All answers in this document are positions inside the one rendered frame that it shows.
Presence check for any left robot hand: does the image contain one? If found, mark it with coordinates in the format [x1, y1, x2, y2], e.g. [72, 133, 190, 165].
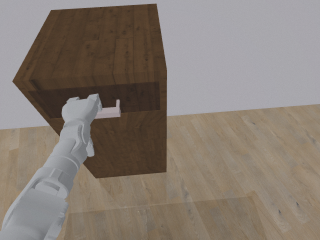
[61, 93, 103, 157]

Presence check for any drawer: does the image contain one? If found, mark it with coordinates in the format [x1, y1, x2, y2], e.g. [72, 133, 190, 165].
[30, 81, 160, 119]

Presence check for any robot left forearm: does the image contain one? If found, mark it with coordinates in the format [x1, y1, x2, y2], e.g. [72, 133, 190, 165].
[1, 118, 91, 231]

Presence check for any handle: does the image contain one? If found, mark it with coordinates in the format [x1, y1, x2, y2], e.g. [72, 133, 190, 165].
[94, 99, 121, 119]

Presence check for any cabinet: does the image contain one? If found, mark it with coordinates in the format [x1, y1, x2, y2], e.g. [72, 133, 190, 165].
[12, 3, 167, 179]

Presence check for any left robot upper arm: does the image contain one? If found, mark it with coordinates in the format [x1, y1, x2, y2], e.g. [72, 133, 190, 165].
[0, 188, 69, 240]

